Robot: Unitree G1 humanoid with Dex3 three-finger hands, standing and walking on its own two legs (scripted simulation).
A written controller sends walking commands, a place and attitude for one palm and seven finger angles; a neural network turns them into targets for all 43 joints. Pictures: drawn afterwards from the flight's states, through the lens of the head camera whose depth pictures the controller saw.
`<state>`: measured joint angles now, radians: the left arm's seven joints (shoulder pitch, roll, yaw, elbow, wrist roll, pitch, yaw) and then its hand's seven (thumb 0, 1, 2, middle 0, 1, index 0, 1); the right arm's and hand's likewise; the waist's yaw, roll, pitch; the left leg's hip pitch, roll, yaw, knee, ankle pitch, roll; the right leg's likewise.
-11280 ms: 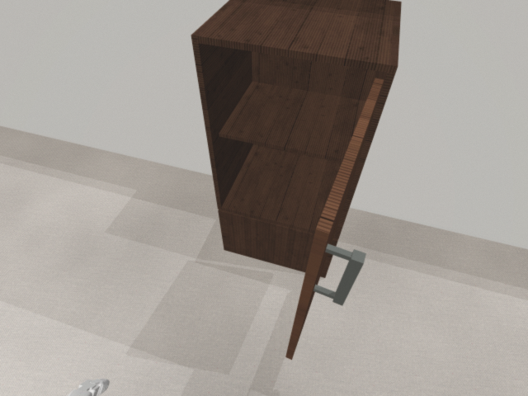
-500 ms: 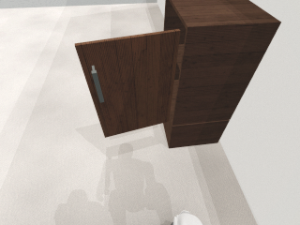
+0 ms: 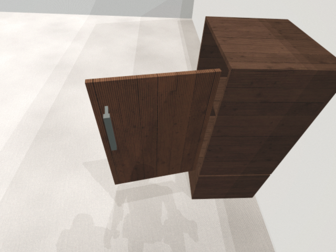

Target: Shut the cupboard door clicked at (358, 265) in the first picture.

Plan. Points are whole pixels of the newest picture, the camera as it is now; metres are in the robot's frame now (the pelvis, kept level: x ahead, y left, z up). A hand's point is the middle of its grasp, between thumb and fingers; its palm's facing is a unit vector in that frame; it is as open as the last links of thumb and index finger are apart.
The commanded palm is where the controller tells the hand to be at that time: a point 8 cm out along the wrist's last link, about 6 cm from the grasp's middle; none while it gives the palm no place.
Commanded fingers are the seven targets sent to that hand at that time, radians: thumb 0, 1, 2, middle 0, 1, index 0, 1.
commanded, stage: take the last steps up to it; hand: left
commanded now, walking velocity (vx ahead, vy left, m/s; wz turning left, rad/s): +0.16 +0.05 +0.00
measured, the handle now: (110, 129) +0.48 +0.24 -0.03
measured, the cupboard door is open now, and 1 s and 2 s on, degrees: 100 100 100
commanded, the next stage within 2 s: come to a stop and stand still in 0.02 s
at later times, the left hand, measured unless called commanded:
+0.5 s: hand out of the picture +0.15 +0.19 -0.18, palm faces +0.00 -0.97 -0.25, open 7.3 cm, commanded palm none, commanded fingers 0.00 0.90 0.90 -0.20 -0.30 -0.20 -0.30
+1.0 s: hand out of the picture +0.11 +0.21 -0.18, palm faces +0.04 -0.98 -0.18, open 7.4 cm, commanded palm none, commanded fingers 0.00 0.90 0.90 -0.20 -0.30 -0.20 -0.30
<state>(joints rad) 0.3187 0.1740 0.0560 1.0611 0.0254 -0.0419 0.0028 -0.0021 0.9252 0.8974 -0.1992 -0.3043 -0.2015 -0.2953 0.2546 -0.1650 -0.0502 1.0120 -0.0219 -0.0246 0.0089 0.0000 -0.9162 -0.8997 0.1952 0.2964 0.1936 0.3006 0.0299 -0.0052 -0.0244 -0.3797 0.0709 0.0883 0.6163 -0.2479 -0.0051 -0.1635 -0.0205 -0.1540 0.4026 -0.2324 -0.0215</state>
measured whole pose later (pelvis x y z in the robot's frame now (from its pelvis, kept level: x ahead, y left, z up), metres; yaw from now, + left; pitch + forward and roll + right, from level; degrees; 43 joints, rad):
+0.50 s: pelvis +0.10 +0.00 -0.01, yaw -1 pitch -1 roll +1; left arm 0.21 0.18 0.05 1.03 0.03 0.02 0.03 0.01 0.92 0.90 -0.20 -0.30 -0.20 -0.29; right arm 0.24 -0.13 -0.05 1.08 -0.01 0.03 -0.04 0.01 -0.92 -0.90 0.20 0.30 0.20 0.30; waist -0.01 0.01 0.10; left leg -0.21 0.03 0.13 0.61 -0.37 0.01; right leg -0.32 -0.03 -0.07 0.60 -0.24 -0.01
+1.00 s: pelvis +0.08 +0.03 +0.00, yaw -1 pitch +0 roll +1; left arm 0.23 0.19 0.04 1.07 0.02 0.03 0.01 0.00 0.91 0.90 -0.20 -0.30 -0.20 -0.30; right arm 0.27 -0.14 -0.02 1.07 -0.02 0.00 -0.04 0.00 -0.93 -0.90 0.20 0.30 0.20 0.30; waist 0.02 -0.05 0.00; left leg -0.13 -0.01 0.00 0.41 -0.28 0.00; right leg -0.27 -0.04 -0.02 0.51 -0.22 0.02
